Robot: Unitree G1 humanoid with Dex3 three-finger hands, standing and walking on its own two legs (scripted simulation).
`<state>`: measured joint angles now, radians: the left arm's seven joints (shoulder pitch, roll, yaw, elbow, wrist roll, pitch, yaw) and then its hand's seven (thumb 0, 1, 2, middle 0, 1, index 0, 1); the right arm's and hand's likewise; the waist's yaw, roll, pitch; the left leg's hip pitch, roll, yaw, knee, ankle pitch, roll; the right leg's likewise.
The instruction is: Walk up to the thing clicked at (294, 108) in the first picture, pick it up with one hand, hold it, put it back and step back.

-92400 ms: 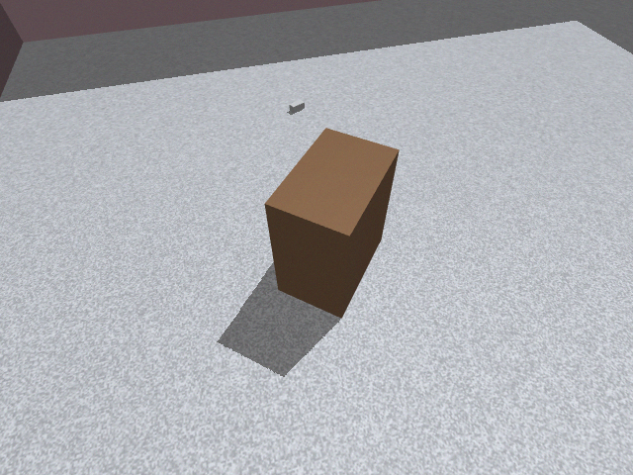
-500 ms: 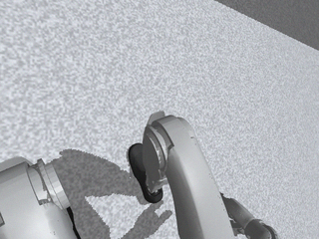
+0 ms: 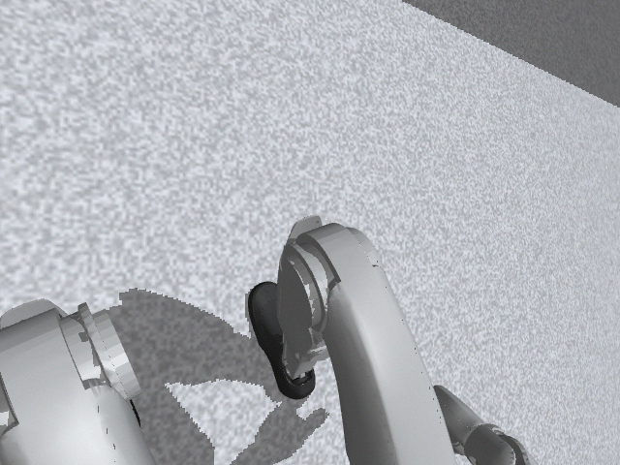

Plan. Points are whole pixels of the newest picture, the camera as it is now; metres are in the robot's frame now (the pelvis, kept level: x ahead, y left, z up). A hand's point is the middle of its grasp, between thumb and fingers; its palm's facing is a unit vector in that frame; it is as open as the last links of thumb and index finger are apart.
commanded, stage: close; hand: left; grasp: from above
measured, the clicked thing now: out of the picture +0.46 +0.38 -0.28
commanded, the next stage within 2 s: settle in 1.86 s
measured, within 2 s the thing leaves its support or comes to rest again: neither
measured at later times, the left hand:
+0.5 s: hand out of the picture +0.44 +0.37 -0.25, palm faces -0.47 -0.16 -0.87, open 12.8 cm
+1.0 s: hand out of the picture +0.44 +0.38 -0.25, palm faces -0.46 -0.15 -0.87, open 11.3 cm
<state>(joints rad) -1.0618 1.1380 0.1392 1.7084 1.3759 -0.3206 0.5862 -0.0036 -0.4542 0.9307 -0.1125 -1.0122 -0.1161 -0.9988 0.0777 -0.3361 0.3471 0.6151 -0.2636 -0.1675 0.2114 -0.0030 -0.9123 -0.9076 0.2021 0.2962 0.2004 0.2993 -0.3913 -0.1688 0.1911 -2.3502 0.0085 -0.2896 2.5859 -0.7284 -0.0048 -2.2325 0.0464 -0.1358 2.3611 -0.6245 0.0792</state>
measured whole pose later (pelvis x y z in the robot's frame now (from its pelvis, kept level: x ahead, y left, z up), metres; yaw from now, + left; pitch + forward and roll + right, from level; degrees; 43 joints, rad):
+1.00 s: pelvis +0.00 +0.00 +0.00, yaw -1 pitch +27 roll -17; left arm -1.07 1.18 0.15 1.71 1.32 -0.28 0.53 0.00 -0.05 0.61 -0.37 -0.81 -0.41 -0.76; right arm 0.08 -0.36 0.36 0.61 -0.26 -0.17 0.20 0.00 -0.90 -0.90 0.20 0.30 0.20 0.30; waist -0.40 -0.16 0.21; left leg -2.36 0.01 -0.29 2.58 -0.73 0.01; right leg -2.23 0.05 -0.14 2.35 -0.62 0.08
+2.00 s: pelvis +0.00 +0.00 +0.00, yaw -1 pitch +26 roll -17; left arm -1.07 1.18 0.14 1.69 1.33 -0.31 0.53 0.00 0.48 0.18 -0.84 -0.44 -0.85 -0.34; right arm 0.07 -0.36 0.36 0.60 -0.26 -0.16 0.19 0.00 -0.89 -0.90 0.20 0.30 0.20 0.30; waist -0.38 -0.16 0.22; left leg -2.35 0.01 -0.29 2.58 -0.73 0.00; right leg -2.23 0.04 -0.14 2.35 -0.62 0.09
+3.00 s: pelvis -0.01 +0.00 +0.03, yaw +5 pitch +33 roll -13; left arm -1.01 0.94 0.10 1.30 1.26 -0.25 0.20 0.01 0.49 0.00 -1.05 -0.12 -1.03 -0.08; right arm 0.15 -0.33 0.15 0.58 -0.13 0.02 0.14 0.00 -0.91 -0.90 0.20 0.30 0.20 0.30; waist -0.27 -0.01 0.02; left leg -2.36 -0.02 -0.19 2.43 -0.65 0.01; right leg -2.25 -0.02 -0.08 2.27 -0.61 0.05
